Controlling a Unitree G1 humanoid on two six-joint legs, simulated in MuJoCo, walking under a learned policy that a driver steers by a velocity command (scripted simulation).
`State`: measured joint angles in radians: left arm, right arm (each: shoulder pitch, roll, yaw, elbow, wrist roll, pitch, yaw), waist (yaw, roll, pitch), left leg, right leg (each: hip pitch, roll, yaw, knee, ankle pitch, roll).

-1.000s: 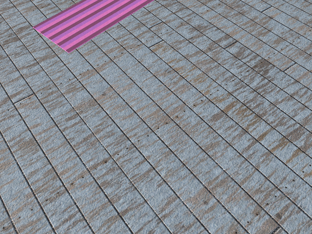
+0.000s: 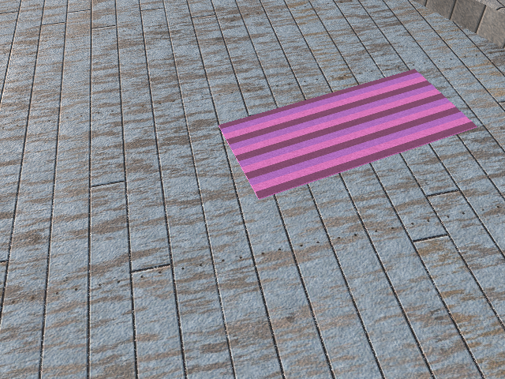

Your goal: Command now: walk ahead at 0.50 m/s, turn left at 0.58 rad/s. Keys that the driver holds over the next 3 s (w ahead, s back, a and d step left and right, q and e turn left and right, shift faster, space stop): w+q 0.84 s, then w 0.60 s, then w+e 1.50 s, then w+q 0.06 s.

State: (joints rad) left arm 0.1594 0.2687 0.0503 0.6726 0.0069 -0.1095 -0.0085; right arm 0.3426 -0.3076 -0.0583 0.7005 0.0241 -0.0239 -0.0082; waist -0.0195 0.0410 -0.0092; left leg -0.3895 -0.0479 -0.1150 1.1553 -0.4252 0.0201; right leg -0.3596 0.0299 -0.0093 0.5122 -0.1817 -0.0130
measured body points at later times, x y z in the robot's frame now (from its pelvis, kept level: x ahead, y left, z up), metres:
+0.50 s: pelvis +0.26 +0.08 -0.01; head +0.30 +0.10 +0.44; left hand +0.25 +0.38 -0.13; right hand +0.51 -0.12 -0.09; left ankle +0.31 +0.17 -0.73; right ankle +0.15 -0.11 -0.63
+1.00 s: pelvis +0.54 +0.14 +0.00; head +0.55 +0.14 +0.45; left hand +0.53 +0.45 -0.09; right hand +0.76 -0.06 -0.11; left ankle +0.38 +0.19 -0.65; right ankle +0.64 +0.08 -0.73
